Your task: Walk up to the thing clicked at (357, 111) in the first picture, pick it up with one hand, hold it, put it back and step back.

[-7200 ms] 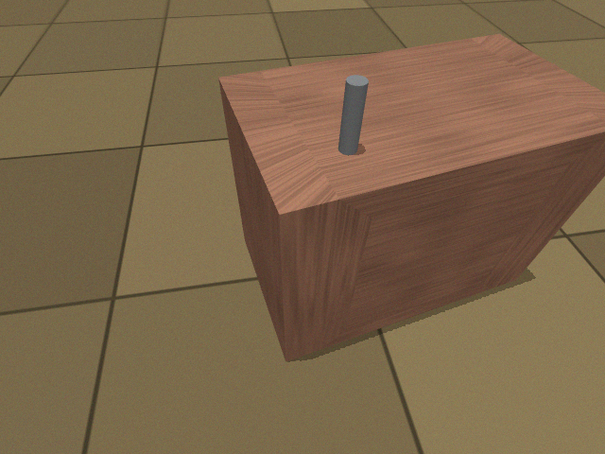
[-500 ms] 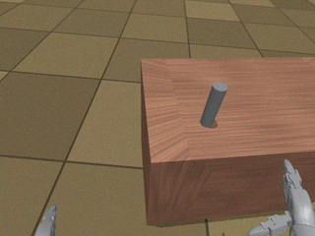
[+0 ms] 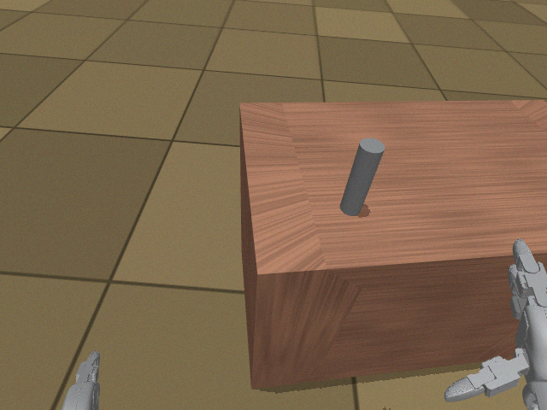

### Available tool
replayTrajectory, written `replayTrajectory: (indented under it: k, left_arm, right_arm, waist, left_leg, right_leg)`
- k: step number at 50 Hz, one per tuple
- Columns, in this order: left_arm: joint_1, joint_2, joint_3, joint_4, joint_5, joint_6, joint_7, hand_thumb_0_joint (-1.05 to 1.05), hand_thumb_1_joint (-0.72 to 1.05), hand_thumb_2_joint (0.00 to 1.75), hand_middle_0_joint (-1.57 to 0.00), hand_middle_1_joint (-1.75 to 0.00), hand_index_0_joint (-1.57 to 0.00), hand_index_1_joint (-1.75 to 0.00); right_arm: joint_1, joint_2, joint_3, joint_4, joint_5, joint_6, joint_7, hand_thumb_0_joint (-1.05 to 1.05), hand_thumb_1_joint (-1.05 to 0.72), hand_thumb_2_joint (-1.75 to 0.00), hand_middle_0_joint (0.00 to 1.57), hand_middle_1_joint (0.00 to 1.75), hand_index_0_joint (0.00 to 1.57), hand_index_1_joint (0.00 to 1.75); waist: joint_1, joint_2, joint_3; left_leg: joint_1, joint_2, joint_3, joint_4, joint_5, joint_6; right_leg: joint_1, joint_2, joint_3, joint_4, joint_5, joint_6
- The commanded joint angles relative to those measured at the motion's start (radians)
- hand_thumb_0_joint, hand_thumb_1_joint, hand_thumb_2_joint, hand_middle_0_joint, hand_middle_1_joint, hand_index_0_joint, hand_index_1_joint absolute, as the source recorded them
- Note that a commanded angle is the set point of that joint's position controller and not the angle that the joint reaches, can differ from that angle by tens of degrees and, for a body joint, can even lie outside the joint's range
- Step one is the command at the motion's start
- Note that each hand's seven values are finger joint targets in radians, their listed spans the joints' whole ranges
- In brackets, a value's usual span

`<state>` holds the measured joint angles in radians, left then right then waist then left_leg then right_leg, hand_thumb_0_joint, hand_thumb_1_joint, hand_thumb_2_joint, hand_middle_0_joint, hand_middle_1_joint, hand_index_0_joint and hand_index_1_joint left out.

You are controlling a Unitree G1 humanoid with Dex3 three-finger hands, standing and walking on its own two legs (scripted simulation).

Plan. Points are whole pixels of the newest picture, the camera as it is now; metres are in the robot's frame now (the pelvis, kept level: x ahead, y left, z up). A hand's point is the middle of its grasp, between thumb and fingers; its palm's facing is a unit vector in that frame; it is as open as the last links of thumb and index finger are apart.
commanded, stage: rise first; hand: right
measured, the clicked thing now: (360, 179) +0.50 -0.20 +0.05
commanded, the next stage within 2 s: go down in 0.42 s
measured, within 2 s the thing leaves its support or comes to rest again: neither
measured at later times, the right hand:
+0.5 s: hand (497, 321) +0.19 -0.26 +0.12, palm faces +0.36 +0.83 -0.43, open 17.5 cm
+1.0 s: hand (500, 286) +0.22 -0.29 +0.12, palm faces +0.34 +0.87 -0.35, open 17.5 cm
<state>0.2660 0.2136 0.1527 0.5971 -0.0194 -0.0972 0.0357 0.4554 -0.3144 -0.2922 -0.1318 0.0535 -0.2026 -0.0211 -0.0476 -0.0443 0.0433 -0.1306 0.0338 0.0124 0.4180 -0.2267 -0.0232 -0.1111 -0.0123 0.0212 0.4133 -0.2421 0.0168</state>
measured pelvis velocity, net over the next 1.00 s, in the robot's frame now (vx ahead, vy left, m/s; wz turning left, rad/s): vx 0.01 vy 0.00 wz -0.01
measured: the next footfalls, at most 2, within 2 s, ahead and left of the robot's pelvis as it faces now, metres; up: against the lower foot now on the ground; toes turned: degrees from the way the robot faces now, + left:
none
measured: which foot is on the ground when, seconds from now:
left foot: down 0.00-1.00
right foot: down 0.00-1.00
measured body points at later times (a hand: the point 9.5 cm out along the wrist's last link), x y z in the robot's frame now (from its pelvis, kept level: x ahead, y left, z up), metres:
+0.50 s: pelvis +0.00 +0.00 +0.00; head -0.01 +0.02 +0.45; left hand +0.15 +0.26 -0.09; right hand +0.16 -0.31 +0.14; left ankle +0.00 +0.13 -0.74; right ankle -0.01 -0.13 -0.74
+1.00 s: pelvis +0.01 +0.00 +0.00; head +0.00 +0.02 +0.45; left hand +0.17 +0.26 -0.09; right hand +0.20 -0.33 +0.14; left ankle +0.00 +0.13 -0.74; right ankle -0.01 -0.13 -0.74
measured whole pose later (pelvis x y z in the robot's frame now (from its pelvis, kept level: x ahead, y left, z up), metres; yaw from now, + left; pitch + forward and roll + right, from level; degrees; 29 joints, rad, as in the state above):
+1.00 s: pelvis +0.01 +0.00 +0.00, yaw +0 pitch -2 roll +0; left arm 0.21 0.21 0.13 0.66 0.00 -0.10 0.07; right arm 0.28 -0.36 -0.46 0.00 0.14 -0.29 0.15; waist -0.03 -0.03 0.01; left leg -0.16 0.03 0.02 0.44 -0.25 -0.02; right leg -0.15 -0.02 0.03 0.44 -0.26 0.02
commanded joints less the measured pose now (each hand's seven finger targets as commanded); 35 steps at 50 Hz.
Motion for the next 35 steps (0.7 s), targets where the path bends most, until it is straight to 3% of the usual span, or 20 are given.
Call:
replayTrajectory:
  k: [1,3,4,5,6,7,9,11,15,18,23,26,27,28,29,30,31,32,34,35]
  left_arm:
    - [-0.108,0.115,0.026,-0.179,-0.004,-0.065,0.010,0.00,-0.57,0.05,-0.06,-0.05,-0.05,-0.06]
    - [-0.065,0.144,0.059,-0.143,-0.003,-0.065,0.014,0.00,-0.57,0.06,-0.06,-0.05,-0.05,-0.06]
    - [-0.047,0.112,0.029,-0.117,-0.002,-0.063,0.008,0.00,-0.57,0.05,-0.06,-0.05,-0.05,-0.05]
    - [-0.097,0.117,0.035,-0.142,-0.005,-0.069,0.009,0.00,-0.57,0.06,-0.06,-0.05,-0.05,-0.06]
    - [-0.085,0.152,0.069,-0.153,-0.002,-0.073,0.014,0.00,-0.57,0.06,-0.06,-0.05,-0.04,-0.06]
    - [-0.095,0.158,0.063,-0.162,-0.003,-0.075,0.014,0.00,-0.57,0.05,-0.06,-0.05,-0.05,-0.05]
    - [-0.079,0.091,0.007,-0.129,-0.004,-0.073,0.004,0.00,-0.57,0.06,-0.05,-0.05,-0.05,-0.06]
    - [-0.093,0.146,0.061,-0.142,-0.004,-0.078,0.011,0.00,-0.56,0.06,-0.05,-0.05,-0.05,-0.06]
    - [-0.097,0.111,0.030,-0.121,-0.004,-0.081,0.006,0.00,-0.57,0.06,-0.05,-0.05,-0.05,-0.06]
    - [-0.108,0.131,0.039,-0.148,-0.003,-0.086,0.007,0.00,-0.56,0.07,-0.05,-0.05,-0.05,-0.06]
    - [-0.099,0.144,0.059,-0.111,-0.003,-0.082,0.006,0.00,-0.57,0.08,-0.05,-0.06,-0.05,-0.07]
    - [-0.108,0.109,0.031,-0.091,-0.005,-0.077,0.002,0.00,-0.49,0.00,-0.06,-0.05,-0.07,-0.04]
    - [-0.176,0.062,-0.015,-0.106,0.023,-0.084,-0.006,0.00,-0.57,0.08,-0.06,-0.06,-0.05,-0.07]
    - [-0.102,0.177,0.107,-0.088,-0.004,-0.074,0.016,0.00,-0.50,0.01,-0.06,-0.05,-0.07,-0.04]
    - [-0.143,0.133,0.046,-0.129,0.029,-0.082,0.003,0.00,-0.54,0.04,-0.05,-0.05,-0.05,-0.05]
    - [-0.158,0.137,0.048,-0.150,0.027,-0.086,0.006,0.00,-0.54,0.04,-0.05,-0.05,-0.05,-0.05]
    - [-0.116,0.173,0.095,-0.118,0.026,-0.079,0.015,0.00,-0.54,0.04,-0.05,-0.05,-0.05,-0.05]
    - [-0.094,0.197,0.120,-0.080,0.025,-0.073,0.018,0.00,-0.55,0.04,-0.05,-0.05,-0.05,-0.05]
    - [-0.109,0.146,0.077,-0.097,0.022,-0.066,0.019,0.00,-0.55,0.04,-0.05,-0.04,-0.05,-0.05]
    - [-0.122,0.110,0.041,-0.074,0.022,-0.060,0.018,0.00,-0.54,0.04,-0.05,-0.04,-0.05,-0.05]
  right_arm:
    - [-0.109,-0.199,-0.130,-0.238,0.001,-0.093,-0.023,0.00,0.55,-0.04,0.04,0.06,0.05,0.06]
    - [-0.090,-0.189,-0.125,-0.201,0.002,-0.093,-0.021,0.00,0.55,-0.04,0.04,0.06,0.05,0.06]
    - [-0.087,-0.186,-0.130,-0.192,0.001,-0.095,-0.019,0.00,0.56,-0.04,0.04,0.06,0.05,0.06]
    - [-0.111,-0.207,-0.147,-0.233,0.002,-0.102,-0.021,0.00,0.55,-0.04,0.04,0.06,0.05,0.06]
    - [-0.102,-0.192,-0.136,-0.191,0.003,-0.100,-0.020,0.00,0.55,-0.04,0.04,0.06,0.05,0.06]
    - [-0.122,-0.214,-0.154,-0.225,0.005,-0.105,-0.021,0.00,0.55,-0.04,0.05,0.06,0.05,0.06]
    - [-0.095,-0.197,-0.141,-0.207,0.002,-0.110,-0.017,0.00,0.56,-0.04,0.04,0.06,0.05,0.06]
    - [-0.116,-0.210,-0.152,-0.213,0.006,-0.116,-0.019,0.00,0.56,-0.04,0.04,0.06,0.05,0.06]
    - [-0.105,-0.207,-0.153,-0.219,0.007,-0.129,-0.016,0.00,0.56,-0.05,0.05,0.06,0.05,0.06]
    - [-0.122,-0.232,-0.177,-0.266,0.009,-0.138,-0.018,0.00,0.55,-0.05,0.05,0.06,0.05,0.06]
    - [-0.078,-0.213,-0.170,-0.252,0.009,-0.140,-0.014,0.00,0.55,-0.05,0.05,0.06,0.05,0.06]
    - [-0.076,-0.209,-0.168,-0.233,0.008,-0.141,-0.013,0.00,0.48,-0.05,0.04,0.06,0.05,0.06]
    - [-0.097,-0.125,-0.141,-0.287,-0.006,-0.184,-0.004,0.00,0.48,-0.07,0.05,0.06,0.05,0.06]
    - [-0.077,-0.265,-0.219,-0.205,0.008,-0.151,-0.019,0.00,0.46,-0.06,0.04,0.06,0.05,0.06]
    - [-0.143,-0.180,-0.192,-0.334,-0.006,-0.196,-0.008,0.00,0.54,-0.04,0.04,0.05,0.05,0.05]
    - [-0.133,-0.196,-0.206,-0.265,-0.008,-0.207,-0.005,0.00,0.51,-0.04,0.05,0.05,0.05,0.05]
    - [-0.099,-0.201,-0.221,-0.186,-0.002,-0.203,-0.002,0.00,0.50,-0.04,0.04,0.05,0.05,0.05]
    - [-0.122,-0.223,-0.247,-0.201,0.009,-0.205,0.003,0.00,0.53,-0.04,0.04,0.05,0.05,0.05]
    - [-0.127,-0.208,-0.238,-0.133,0.015,-0.192,0.020,0.00,0.54,-0.04,0.04,0.05,0.05,0.05]
    - [-0.173,-0.216,-0.237,-0.178,0.028,-0.198,0.034,0.00,0.55,-0.03,0.04,0.05,0.05,0.05]
  waist:
    - [-0.005,-0.005,-0.074]
    - [0.002,0.021,-0.048]
    - [-0.003,0.006,-0.042]
    - [-0.013,-0.025,-0.056]
    - [0.008,0.011,-0.062]
    - [-0.003,0.023,-0.064]
    - [-0.014,0.000,-0.036]
    - [-0.003,0.011,-0.053]
    - [-0.010,0.001,-0.041]
    - [-0.014,0.003,-0.073]
    - [-0.012,0.002,-0.063]
    - [-0.013,0.003,-0.042]
    - [0.009,0.054,-0.088]
    - [-0.007,-0.005,-0.086]
    - [0.012,0.039,-0.160]
    - [0.007,0.055,-0.138]
    - [0.025,0.065,-0.113]
    - [0.014,0.038,-0.114]
    - [0.023,0.044,-0.096]
    - [0.008,0.014,-0.078]
  left_leg:
    - [0.019,-0.027,0.054,-0.062,0.093,0.026]
    - [0.006,-0.030,0.058,-0.066,0.075,0.025]
    - [0.007,-0.026,0.055,-0.068,0.071,0.026]
    - [0.011,-0.025,0.053,-0.067,0.070,0.027]
    - [0.008,-0.026,0.052,-0.070,0.068,0.025]
    - [0.010,-0.027,0.054,-0.073,0.066,0.024]
    - [0.002,-0.022,0.052,-0.082,0.034,0.025]
    - [0.005,-0.027,0.053,-0.079,0.036,0.025]
    - [0.007,-0.024,0.049,-0.081,0.037,0.024]
    - [0.022,-0.026,0.052,-0.073,0.074,0.023]
    - [0.020,-0.031,0.060,-0.068,0.083,0.027]
    - [0.012,-0.028,0.056,-0.074,0.077,0.026]
    - [-0.015,-0.041,0.049,-0.051,0.087,0.014]
    - [0.028,-0.022,0.052,-0.069,0.094,0.022]
    - [0.004,-0.036,0.046,-0.044,0.122,0.012]
    - [-0.002,-0.037,0.045,-0.045,0.105,0.011]
    - [-0.007,-0.033,0.044,-0.047,0.113,0.009]
    - [-0.007,-0.030,0.045,-0.042,0.137,0.009]
    - [-0.019,-0.030,0.043,-0.040,0.150,0.009]
    - [-0.020,-0.028,0.041,-0.044,0.139,0.008]
  right_leg:
    - [-0.024,0.020,-0.046,-0.071,0.143,-0.023]
    - [-0.033,0.019,-0.045,-0.078,0.123,-0.025]
    - [-0.041,0.020,-0.047,-0.078,0.118,-0.027]
    - [-0.039,0.023,-0.047,-0.077,0.118,-0.023]
    - [-0.031,0.022,-0.047,-0.075,0.114,-0.027]
    - [-0.035,0.023,-0.047,-0.077,0.111,-0.029]
    - [-0.050,0.030,-0.051,-0.080,0.085,-0.029]
    - [-0.045,0.025,-0.047,-0.082,0.084,-0.029]
    - [-0.050,0.029,-0.051,-0.077,0.084,-0.030]
    - [-0.038,0.028,-0.049,-0.073,0.119,-0.028]
    - [-0.040,0.020,-0.043,-0.079,0.134,-0.024]
    - [-0.047,0.025,-0.047,-0.078,0.128,-0.027]
    - [-0.036,0.023,-0.031,-0.048,0.120,-0.028]
    - [-0.032,0.029,-0.048,-0.066,0.139,-0.027]
    - [0.005,0.026,-0.031,-0.045,0.154,-0.026]
    - [-0.007,0.026,-0.030,-0.044,0.139,-0.028]
    - [-0.014,0.030,-0.031,-0.041,0.139,-0.030]
    - [-0.012,0.033,-0.029,-0.045,0.157,-0.028]
    - [-0.023,0.032,-0.030,-0.040,0.167,-0.028]
    - [-0.043,0.034,-0.032,-0.040,0.154,-0.028]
